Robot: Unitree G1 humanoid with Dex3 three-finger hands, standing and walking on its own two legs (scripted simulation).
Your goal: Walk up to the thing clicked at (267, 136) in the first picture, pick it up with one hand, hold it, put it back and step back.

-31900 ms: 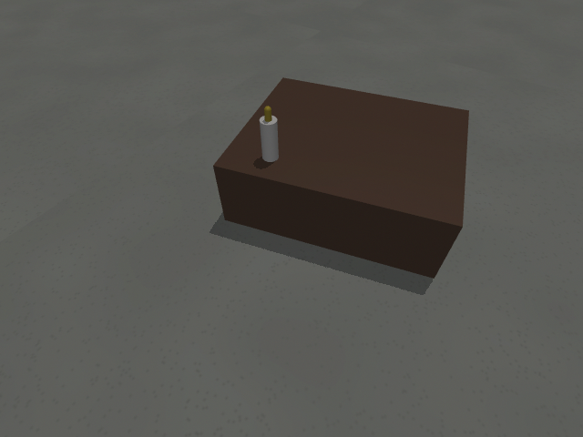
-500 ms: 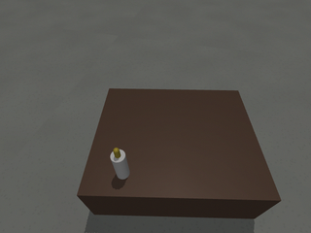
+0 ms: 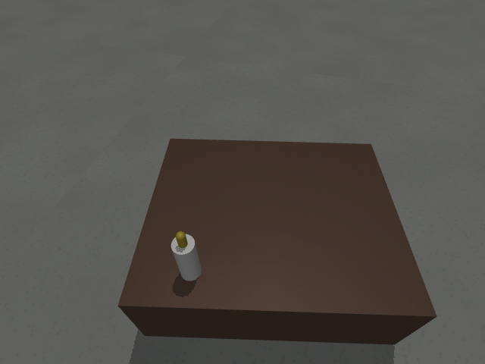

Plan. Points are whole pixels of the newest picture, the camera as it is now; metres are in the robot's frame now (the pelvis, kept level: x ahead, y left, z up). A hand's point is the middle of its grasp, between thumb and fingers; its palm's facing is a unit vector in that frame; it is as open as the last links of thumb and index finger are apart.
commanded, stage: stand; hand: left
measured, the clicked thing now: (186, 254) +0.49 +0.19 -0.33
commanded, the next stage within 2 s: step back in 0.52 s
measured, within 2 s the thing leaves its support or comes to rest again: neither
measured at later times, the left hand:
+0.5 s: hand out of the picture +0.06 +0.25 -0.16, palm faces -0.01 -0.94 -0.34, open 7.4 cm
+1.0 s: hand out of the picture -0.04 +0.23 -0.15, palm faces +0.02 -0.90 -0.44, open 7.4 cm
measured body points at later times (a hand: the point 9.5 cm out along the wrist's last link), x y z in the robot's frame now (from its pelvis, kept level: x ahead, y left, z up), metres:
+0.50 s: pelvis +0.00 -0.01 +0.00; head +0.01 -0.01 +0.45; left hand +0.06 +0.30 -0.13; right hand +0.07 -0.30 -0.14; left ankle +0.05 +0.13 -0.74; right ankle -0.05 -0.15 -0.74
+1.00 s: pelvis -0.09 -0.04 -0.02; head -0.01 -0.08 +0.42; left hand -0.04 +0.28 -0.12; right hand +0.05 -0.35 -0.17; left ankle -0.08 +0.10 -0.67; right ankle -0.09 -0.14 -0.74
